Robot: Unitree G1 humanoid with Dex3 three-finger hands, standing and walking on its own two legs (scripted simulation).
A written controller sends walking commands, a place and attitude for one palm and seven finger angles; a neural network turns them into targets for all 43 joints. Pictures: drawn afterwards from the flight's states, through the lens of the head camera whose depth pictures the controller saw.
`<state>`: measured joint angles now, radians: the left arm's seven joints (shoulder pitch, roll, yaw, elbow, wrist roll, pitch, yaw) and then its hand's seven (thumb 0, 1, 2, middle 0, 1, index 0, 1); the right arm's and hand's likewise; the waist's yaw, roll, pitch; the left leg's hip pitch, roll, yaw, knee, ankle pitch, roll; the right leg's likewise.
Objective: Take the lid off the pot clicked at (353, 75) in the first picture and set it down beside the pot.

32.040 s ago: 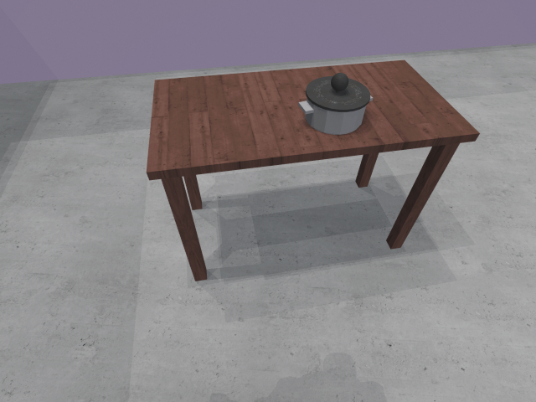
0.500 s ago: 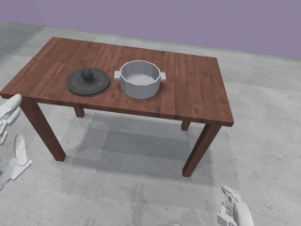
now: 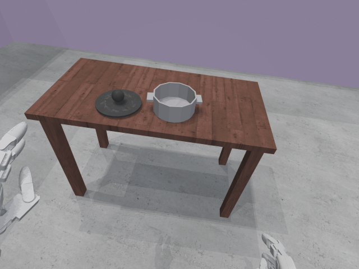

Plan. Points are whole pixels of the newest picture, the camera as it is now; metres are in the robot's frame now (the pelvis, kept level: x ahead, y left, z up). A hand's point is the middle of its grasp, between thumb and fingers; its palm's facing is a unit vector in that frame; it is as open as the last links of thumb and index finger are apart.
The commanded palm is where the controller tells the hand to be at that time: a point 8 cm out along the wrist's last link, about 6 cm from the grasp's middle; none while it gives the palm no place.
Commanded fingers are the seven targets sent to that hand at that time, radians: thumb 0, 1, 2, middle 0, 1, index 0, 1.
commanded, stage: stop stepping back and stand still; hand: left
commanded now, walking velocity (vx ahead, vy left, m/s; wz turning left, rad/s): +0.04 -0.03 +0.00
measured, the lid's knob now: (117, 95) +0.78 +0.27 -0.06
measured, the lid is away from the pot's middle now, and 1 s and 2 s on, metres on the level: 0.24 0.24 0.24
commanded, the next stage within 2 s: let the arm hang, fingers relaxed in 0.10 s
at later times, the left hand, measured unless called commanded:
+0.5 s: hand out of the picture +0.05 +0.17 -0.18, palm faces +0.09 -0.98 -0.16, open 7.0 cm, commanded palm none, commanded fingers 0.00 0.90 0.90 -0.20 -0.30 -0.20 -0.30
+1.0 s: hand out of the picture +0.02 +0.16 -0.17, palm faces +0.07 -0.99 -0.16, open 7.3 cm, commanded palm none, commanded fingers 0.00 0.90 0.90 -0.20 -0.30 -0.20 -0.30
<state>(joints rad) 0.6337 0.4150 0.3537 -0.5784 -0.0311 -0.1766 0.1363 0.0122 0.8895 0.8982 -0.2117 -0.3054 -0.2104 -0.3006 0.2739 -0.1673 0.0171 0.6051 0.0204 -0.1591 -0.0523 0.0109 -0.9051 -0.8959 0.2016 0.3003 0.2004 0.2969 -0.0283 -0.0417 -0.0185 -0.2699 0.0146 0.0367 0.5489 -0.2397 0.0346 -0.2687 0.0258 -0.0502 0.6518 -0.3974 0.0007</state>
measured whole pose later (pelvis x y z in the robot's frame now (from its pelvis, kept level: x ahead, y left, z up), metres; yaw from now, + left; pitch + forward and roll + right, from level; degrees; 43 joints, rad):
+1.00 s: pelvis +0.03 +0.01 +0.01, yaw +2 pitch -1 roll -1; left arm 0.31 0.12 0.00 1.10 0.01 0.00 0.04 0.00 0.91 0.90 -0.20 -0.30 -0.20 -0.30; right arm 0.32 -0.11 -0.03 1.10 0.00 0.00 -0.04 0.01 -0.93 -0.90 0.20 0.30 0.20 0.30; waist 0.00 -0.01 0.02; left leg -0.21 -0.03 0.01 0.48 -0.24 0.04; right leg -0.14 0.03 0.00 0.44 -0.28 -0.02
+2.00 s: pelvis +0.05 +0.00 +0.01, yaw +1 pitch -1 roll +0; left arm 0.31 0.12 0.01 1.12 0.01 -0.01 0.05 0.00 0.91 0.90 -0.20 -0.30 -0.20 -0.30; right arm 0.32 -0.09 -0.03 1.12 0.00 -0.01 -0.05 0.01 -0.92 -0.90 0.20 0.30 0.20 0.30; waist -0.01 -0.01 0.04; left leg -0.19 -0.02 0.02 0.47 -0.27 0.04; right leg -0.11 0.04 0.01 0.42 -0.30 -0.03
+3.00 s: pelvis +0.05 +0.00 +0.01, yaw +1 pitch -1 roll +0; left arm 0.32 0.12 0.02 1.12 0.00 -0.01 0.05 0.00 0.91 0.90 -0.20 -0.30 -0.20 -0.30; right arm 0.31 -0.09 -0.03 1.13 0.00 -0.01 -0.05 0.00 -0.92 -0.90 0.20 0.30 0.20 0.30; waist -0.01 -0.02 0.04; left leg -0.17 -0.02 0.02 0.46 -0.27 0.03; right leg -0.10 0.04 0.01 0.42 -0.30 -0.03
